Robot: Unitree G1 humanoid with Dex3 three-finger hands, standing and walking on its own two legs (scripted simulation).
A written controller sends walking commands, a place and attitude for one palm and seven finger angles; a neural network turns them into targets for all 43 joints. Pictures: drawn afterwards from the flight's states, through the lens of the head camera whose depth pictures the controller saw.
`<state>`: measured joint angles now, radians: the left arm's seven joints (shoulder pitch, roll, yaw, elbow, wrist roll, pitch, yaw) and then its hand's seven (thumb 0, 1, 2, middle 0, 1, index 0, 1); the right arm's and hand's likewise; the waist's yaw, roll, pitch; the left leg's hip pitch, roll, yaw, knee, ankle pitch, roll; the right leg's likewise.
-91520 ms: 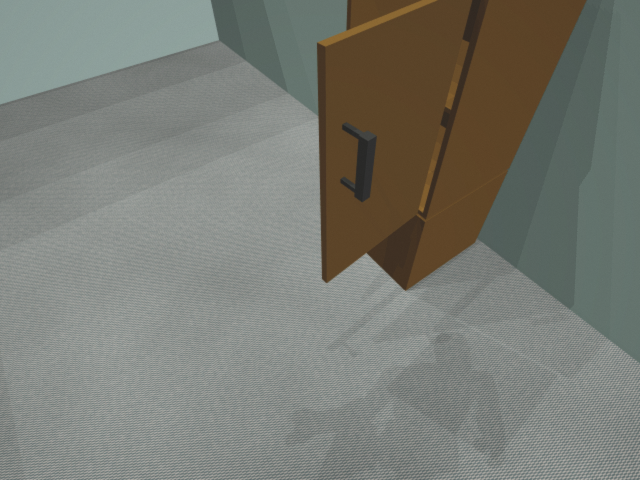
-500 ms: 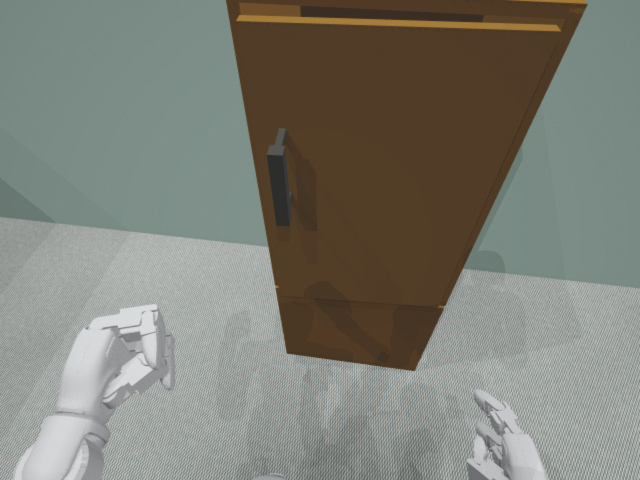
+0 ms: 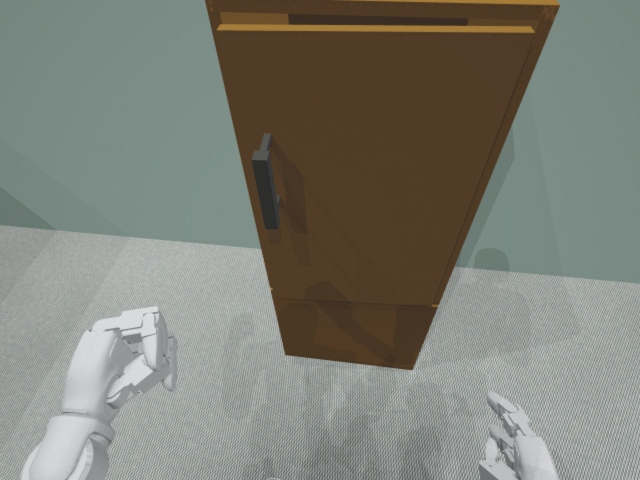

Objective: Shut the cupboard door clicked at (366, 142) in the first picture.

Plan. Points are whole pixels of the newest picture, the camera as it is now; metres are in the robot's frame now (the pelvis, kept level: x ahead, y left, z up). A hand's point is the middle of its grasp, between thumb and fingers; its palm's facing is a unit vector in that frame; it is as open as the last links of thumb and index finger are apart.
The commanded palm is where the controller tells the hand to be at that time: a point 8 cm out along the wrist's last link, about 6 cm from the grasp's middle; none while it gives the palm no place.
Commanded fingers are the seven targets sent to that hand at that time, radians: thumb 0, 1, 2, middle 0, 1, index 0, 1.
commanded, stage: bring the fist close to the handle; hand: left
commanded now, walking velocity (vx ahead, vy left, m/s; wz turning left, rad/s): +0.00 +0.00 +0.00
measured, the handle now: (269, 183) +0.51 +0.12 +0.08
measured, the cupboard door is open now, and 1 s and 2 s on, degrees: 3 3 1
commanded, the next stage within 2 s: push the door shut along its arc in 1.44 s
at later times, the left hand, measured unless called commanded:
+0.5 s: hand (223, 306) +0.29 +0.14 +0.09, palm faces -0.06 -1.00 -0.03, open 3.1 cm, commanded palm +0.28 +0.19 +0.09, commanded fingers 0.00 0.90 0.90 -1.30 -1.50 -1.30 -1.50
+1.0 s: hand (283, 243) +0.39 +0.08 +0.09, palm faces -0.05 -1.00 -0.02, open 3.1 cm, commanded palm +0.38 +0.13 +0.09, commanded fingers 0.00 0.90 0.90 -1.30 -1.50 -1.30 -1.50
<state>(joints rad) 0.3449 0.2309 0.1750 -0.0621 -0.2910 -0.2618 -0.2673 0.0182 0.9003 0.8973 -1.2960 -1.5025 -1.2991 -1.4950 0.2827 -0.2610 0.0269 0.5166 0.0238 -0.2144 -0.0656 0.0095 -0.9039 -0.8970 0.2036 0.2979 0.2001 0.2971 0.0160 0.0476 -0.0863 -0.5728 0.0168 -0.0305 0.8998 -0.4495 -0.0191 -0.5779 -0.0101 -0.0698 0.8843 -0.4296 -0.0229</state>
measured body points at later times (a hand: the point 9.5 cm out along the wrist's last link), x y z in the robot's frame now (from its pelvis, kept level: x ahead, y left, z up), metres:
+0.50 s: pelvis +0.00 +0.01 +0.00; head +0.03 -0.01 +0.45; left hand +0.29 +0.19 +0.09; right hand +0.16 -0.22 -0.08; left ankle +0.00 +0.13 -0.69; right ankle +0.01 -0.10 -0.69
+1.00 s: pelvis +0.00 +0.00 +0.00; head +0.04 -0.02 +0.45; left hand +0.39 +0.13 +0.09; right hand +0.11 -0.25 -0.11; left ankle +0.00 +0.13 -0.69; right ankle +0.01 -0.10 -0.69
